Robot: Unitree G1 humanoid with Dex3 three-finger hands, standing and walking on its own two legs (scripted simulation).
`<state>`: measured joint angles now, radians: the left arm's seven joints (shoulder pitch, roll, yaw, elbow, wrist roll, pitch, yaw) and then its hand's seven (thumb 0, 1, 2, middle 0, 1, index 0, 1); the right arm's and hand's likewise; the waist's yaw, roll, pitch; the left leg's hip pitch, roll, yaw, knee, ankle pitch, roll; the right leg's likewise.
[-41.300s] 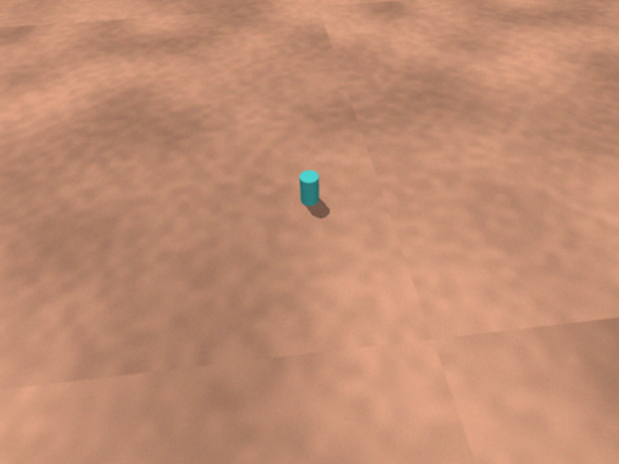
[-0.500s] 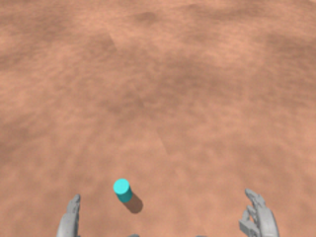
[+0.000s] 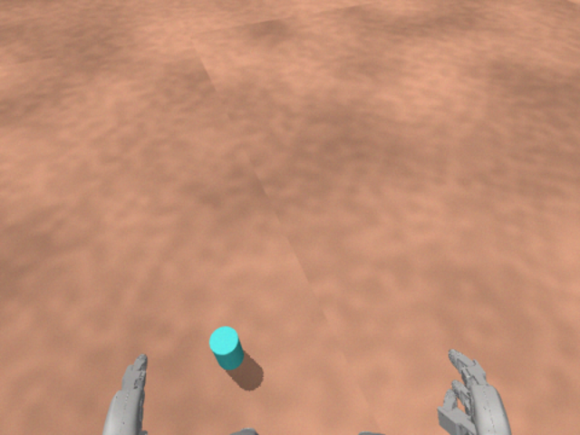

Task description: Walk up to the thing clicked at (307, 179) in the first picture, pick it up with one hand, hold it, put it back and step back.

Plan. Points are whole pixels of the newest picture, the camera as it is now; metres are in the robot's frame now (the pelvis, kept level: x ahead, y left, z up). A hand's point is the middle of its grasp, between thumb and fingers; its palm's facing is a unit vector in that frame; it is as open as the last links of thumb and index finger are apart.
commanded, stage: home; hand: left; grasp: from the side
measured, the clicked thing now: (227, 348) +0.47 +0.22 -0.65
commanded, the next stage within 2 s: stand in 0.06 s
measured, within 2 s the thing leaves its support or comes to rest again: neither
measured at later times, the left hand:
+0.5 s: hand (177, 417) +0.17 +0.17 -0.06, palm faces +0.10 -0.95 -0.28, open 11.5 cm
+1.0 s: hand out of the picture +0.10 +0.25 -0.11, palm faces -0.02 -0.93 -0.36, open 7.4 cm
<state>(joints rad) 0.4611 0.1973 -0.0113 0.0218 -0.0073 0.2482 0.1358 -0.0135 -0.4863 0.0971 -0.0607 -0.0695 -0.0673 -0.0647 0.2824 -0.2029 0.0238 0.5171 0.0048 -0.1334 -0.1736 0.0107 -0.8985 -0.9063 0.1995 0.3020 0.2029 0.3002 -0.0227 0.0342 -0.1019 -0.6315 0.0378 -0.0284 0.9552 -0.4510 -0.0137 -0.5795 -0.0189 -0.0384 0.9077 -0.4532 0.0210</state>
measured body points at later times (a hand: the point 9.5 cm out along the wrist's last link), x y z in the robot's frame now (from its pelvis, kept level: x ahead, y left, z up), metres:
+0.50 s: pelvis +0.01 -0.01 +0.00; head +0.03 +0.00 +0.45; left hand +0.16 +0.22 -0.04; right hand +0.17 -0.25 -0.07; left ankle +0.02 +0.12 -0.69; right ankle +0.00 -0.14 -0.69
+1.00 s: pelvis +0.01 +0.01 +0.03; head +0.02 +0.01 +0.48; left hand +0.10 +0.30 -0.08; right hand +0.10 -0.29 -0.09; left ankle +0.02 +0.12 -0.69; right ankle +0.00 -0.14 -0.69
